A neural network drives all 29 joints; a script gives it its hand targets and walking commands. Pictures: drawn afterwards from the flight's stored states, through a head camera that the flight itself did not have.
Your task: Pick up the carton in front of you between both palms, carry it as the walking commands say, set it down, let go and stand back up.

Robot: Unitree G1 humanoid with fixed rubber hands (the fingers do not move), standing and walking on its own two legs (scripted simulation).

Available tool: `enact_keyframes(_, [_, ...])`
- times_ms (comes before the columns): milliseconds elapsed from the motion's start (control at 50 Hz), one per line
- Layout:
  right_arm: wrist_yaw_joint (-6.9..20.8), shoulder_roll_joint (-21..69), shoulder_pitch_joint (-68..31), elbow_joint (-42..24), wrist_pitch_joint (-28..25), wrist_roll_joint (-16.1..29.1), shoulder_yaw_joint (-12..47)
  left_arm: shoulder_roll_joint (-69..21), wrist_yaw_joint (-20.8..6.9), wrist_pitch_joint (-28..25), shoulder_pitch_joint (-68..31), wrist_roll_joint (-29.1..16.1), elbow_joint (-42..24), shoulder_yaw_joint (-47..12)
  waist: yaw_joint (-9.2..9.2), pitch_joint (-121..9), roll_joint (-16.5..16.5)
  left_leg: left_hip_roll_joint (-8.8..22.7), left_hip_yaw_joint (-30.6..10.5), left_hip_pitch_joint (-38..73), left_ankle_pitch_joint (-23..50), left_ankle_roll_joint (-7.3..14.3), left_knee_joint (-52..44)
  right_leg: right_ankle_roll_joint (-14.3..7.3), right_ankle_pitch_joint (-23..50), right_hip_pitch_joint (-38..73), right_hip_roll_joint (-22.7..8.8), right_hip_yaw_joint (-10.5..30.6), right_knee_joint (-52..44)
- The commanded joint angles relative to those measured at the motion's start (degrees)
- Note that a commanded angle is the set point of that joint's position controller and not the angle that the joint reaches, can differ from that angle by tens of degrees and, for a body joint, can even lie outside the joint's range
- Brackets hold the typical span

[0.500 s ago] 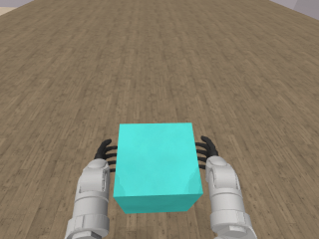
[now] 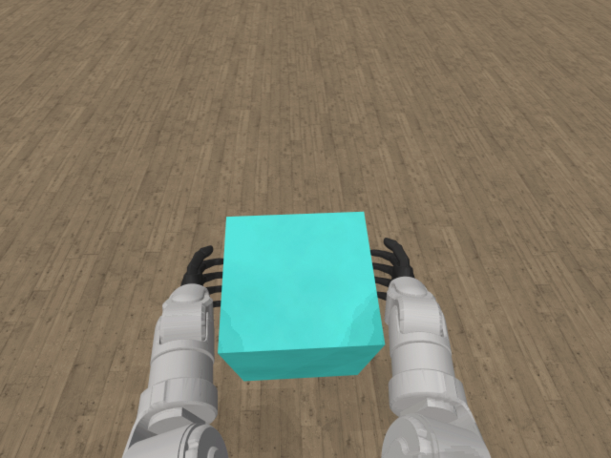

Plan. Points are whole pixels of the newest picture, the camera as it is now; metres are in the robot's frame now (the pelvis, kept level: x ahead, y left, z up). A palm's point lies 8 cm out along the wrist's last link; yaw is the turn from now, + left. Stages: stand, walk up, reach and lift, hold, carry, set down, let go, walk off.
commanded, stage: set down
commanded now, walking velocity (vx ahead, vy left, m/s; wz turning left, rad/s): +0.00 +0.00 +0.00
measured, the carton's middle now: (298, 303) +0.36 +0.00 -0.07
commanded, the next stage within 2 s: none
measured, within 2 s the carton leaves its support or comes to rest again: neither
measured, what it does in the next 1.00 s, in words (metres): lowers itself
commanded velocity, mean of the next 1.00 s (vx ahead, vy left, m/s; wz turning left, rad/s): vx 0.00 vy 0.00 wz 0.00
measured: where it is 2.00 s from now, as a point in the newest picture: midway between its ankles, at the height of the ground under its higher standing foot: outside the picture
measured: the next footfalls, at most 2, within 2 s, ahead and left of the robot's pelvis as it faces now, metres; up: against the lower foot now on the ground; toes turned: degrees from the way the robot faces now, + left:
none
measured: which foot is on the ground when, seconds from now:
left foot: down 0.00-1.00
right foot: down 0.00-1.00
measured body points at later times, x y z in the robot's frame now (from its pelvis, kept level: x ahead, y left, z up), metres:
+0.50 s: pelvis -0.04 +0.00 -0.10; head +0.19 +0.03 +0.29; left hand +0.38 +0.19 -0.18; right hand +0.39 -0.10 -0.17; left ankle +0.04 +0.11 -0.73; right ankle +0.02 -0.13 -0.73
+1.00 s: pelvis -0.06 +0.01 -0.23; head +0.23 +0.06 +0.11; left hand +0.44 +0.20 -0.33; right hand +0.43 -0.09 -0.32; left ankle +0.03 +0.11 -0.73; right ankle +0.02 -0.13 -0.73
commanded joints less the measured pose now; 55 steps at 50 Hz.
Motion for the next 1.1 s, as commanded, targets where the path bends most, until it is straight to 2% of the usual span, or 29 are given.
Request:
enact_keyframes(0, [11.68, 46.38, -28.07, 8.19, -5.61, 7.58, 17.49, -38.80, -13.29, -7.83, -33.42, -7.57, 4.51, -17.25, 0.84, -10.34, -0.10, -4.61, -6.25, -3.73, 2.93, 1.99, -0.82, -1.11, 3.48, -6.14, 4.80, 5.85, -1.94])
enact_keyframes(60, [10.09, 42.13, -26.08, 9.24, -10.78, 5.24, 14.31, -33.40, -12.86, -12.69, -31.49, -5.21, 6.10, -14.57, 1.20, -13.92, 0.54, -5.44, -5.56, -9.16, 7.36, 1.78, 3.10, -0.41, 8.32, -10.24, 5.69, 5.43, 2.07])
enact_keyframes(100, [9.37, 41.72, -25.74, 8.62, -14.47, 5.53, 15.25, -32.76, -12.94, -16.23, -30.82, -5.47, 6.71, -15.58, 1.27, -18.35, 0.81, -5.97, -5.29, -11.83, 10.28, 1.52, 5.92, 0.02, 11.18, -12.61, 6.22, 5.14, 4.76])
enact_keyframes(200, [8.10, 45.46, -29.73, 6.38, -22.98, 9.86, 25.05, -36.67, -13.81, -24.55, -35.29, -10.23, 6.58, -24.77, 0.57, -34.48, 1.02, -6.89, -6.31, -16.04, 18.82, 1.10, 13.90, 0.47, 18.91, -17.54, 7.15, 5.05, 12.46])
enact_keyframes(260, [7.26, 47.30, -34.11, 2.60, -26.75, 12.90, 32.45, -38.46, -14.03, -27.83, -39.90, -13.68, 4.04, -31.21, 1.43, -49.23, 1.66, -6.98, -6.86, -17.66, 24.89, 0.67, 19.53, 1.08, 23.79, -20.47, 7.64, 5.04, 18.38])
enact_keyframes(280, [6.97, 47.15, -35.84, 0.77, -27.45, 14.03, 34.80, -38.30, -13.80, -28.35, -41.13, -14.75, 2.91, -32.94, 1.83, -54.51, 1.54, -6.92, -7.01, -16.92, 27.70, 0.49, 21.55, 1.43, 25.01, -22.60, 7.94, 4.80, 20.35])
enact_keyframes(300, [6.46, 45.82, -38.98, -1.79, -27.98, 14.94, 37.22, -38.68, -13.10, -28.87, -41.70, -15.84, 2.11, -33.97, 2.66, -60.60, 1.92, -7.18, -6.78, -18.25, 25.35, 0.16, 22.47, 1.28, 24.72, -21.96, 7.97, 4.42, 22.34])
enact_keyframes(320, [6.37, 46.38, -39.00, -1.97, -27.83, 15.78, 38.35, -37.82, -12.84, -28.69, -43.25, -16.10, 1.33, -35.33, 1.97, -62.53, 0.96, -6.92, -7.09, -17.73, 27.99, 0.05, 24.48, 1.90, 23.58, -27.19, 8.47, 3.82, 23.63])
enact_keyframes(360, [6.33, 46.01, -39.42, -2.64, -27.23, 17.00, 40.15, -37.77, -12.58, -27.74, -42.77, -16.66, 0.69, -36.05, 2.67, -66.85, 0.84, -6.67, -7.39, -16.33, 32.69, -0.38, 27.94, 2.34, 22.88, -34.41, 9.12, 3.30, 26.05])
enact_keyframes(380, [6.44, 45.76, -40.01, -2.40, -26.62, 17.34, 40.22, -37.99, -12.61, -27.00, -42.67, -16.60, 1.34, -35.97, 2.73, -66.78, 0.47, -6.64, -7.36, -17.03, 32.28, -0.52, 29.12, 2.58, 21.24, -38.40, 9.32, 3.03, 26.89])
enact_keyframes(400, [6.70, 45.54, -41.79, -2.23, -25.99, 17.01, 39.97, -39.25, -12.60, -26.34, -43.15, -16.12, 2.16, -35.40, 3.26, -67.22, 1.35, -7.01, -6.69, -20.73, 24.79, -0.73, 28.76, 2.25, 16.46, -38.67, 9.30, 2.53, 27.72])
enact_keyframes(440, [7.77, 47.10, -40.69, 0.75, -23.80, 15.88, 37.11, -39.88, -13.68, -24.14, -43.80, -14.86, 4.82, -34.20, 2.42, -62.03, 0.63, -7.10, -5.97, -26.28, 20.54, -0.76, 30.34, 2.58, 11.30, -46.21, 9.77, 1.79, 29.12])
enact_keyframes(480, [8.79, 47.69, -41.73, 3.35, -21.52, 14.62, 33.89, -40.96, -14.97, -21.86, -45.48, -14.42, 6.82, -32.81, 1.72, -58.38, 1.63, -7.43, -5.08, -32.67, 13.39, -0.76, 31.58, 2.29, 5.53, -50.03, 10.07, 1.18, 30.51])
enact_keyframes(520, [9.64, 47.66, -44.17, 5.58, -19.52, 13.09, 30.15, -41.70, -16.13, -19.80, -49.05, -14.20, 8.89, -31.85, 0.10, -55.43, 3.00, -7.51, -4.55, -37.81, 6.49, -0.77, 32.68, 1.68, -0.23, -53.75, 10.27, 0.44, 31.94])
enact_keyframes(540, [9.95, 47.60, -45.64, 6.41, -18.66, 12.57, 28.55, -41.89, -16.56, -18.90, -50.81, -14.16, 9.73, -31.35, -0.59, -54.50, 3.78, -7.51, -4.42, -39.57, 4.10, -0.81, 33.33, 1.43, -2.19, -55.52, 10.36, 0.13, 32.75])
enact_keyframes(580, [10.53, 47.87, -48.89, 7.22, -17.53, 12.52, 26.92, -42.18, -16.98, -17.67, -53.24, -14.11, 10.92, -30.25, -0.72, -54.80, 5.08, -7.51, -4.22, -41.89, 1.84, -0.88, 35.01, 1.19, -4.14, -58.69, 10.50, -0.31, 34.79])
enact_keyframes(660, [10.94, 48.14, -55.24, 6.98, -17.06, 14.13, 26.47, -41.75, -16.55, -17.19, -57.24, -14.70, 12.07, -29.29, -0.11, -59.66, 5.94, -7.53, -4.08, -45.09, 3.35, -0.91, 39.63, 1.50, -3.30, -63.47, 10.86, -0.96, 39.97])
enact_keyframes(840, [8.98, 46.88, -64.30, 5.24, -17.36, 18.88, 29.58, -38.08, -14.42, -17.89, -63.42, -17.23, 12.33, -30.10, 2.01, -71.19, 3.75, -8.01, -3.81, -49.90, 8.38, -1.16, 49.56, 3.11, -0.59, -71.04, 11.61, -2.18, 50.50])
enact_keyframes(1080, [5.75, 42.13, -72.27, 5.53, -17.69, 20.29, 27.40, -32.88, -13.40, -18.03, -71.71, -19.90, 15.07, -30.01, 1.01, -72.09, 5.11, -7.90, -3.64, -56.02, 9.10, -1.81, 59.73, 3.47, -1.92, -81.84, 11.75, -3.86, 60.66])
